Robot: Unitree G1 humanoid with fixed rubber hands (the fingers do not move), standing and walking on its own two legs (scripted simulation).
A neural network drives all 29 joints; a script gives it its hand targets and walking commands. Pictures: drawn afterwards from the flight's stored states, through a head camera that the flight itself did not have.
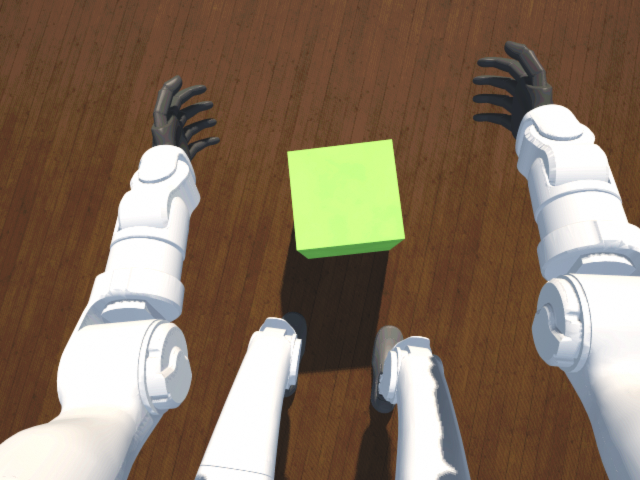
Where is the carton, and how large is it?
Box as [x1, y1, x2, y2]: [287, 139, 404, 258]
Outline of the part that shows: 391,139 287,152 296,247 298,251 306,257 312,258 386,250 391,248 404,238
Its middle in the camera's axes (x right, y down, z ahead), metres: +0.05 -0.07 +0.88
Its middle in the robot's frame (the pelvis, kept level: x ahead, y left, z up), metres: +0.50 +0.04 -0.52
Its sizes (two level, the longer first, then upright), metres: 0.210 0.200 0.250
